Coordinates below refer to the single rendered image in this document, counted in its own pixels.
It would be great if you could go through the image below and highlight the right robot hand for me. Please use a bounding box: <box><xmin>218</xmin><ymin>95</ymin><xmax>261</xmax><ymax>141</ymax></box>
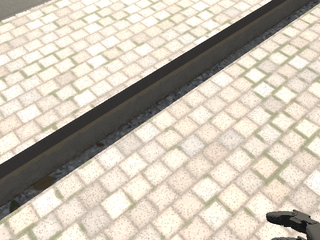
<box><xmin>266</xmin><ymin>209</ymin><xmax>320</xmax><ymax>240</ymax></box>

